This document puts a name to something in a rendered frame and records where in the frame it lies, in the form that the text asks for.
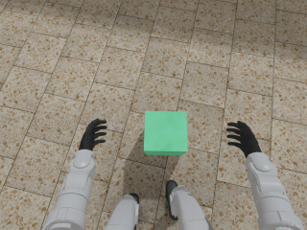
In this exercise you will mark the robot right hand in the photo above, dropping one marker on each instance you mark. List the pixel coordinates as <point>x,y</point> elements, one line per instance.
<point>248,143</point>

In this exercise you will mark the robot thigh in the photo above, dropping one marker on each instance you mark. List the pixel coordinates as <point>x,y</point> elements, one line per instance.
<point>124,216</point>
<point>188,212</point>

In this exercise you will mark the robot right forearm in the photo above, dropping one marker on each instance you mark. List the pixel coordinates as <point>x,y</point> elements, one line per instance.
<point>271,201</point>

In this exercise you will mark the carton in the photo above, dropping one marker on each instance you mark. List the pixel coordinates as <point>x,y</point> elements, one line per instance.
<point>165,133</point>

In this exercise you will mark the right robot thigh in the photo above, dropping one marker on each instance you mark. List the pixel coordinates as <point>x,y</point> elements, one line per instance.
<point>188,212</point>

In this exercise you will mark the left robot thigh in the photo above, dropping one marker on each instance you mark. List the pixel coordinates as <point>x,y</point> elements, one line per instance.
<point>124,216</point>

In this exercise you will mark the robot left hand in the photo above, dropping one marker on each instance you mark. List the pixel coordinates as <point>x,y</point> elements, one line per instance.
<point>88,141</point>

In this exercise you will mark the robot left forearm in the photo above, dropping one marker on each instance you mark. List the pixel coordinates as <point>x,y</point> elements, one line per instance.
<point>74,194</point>

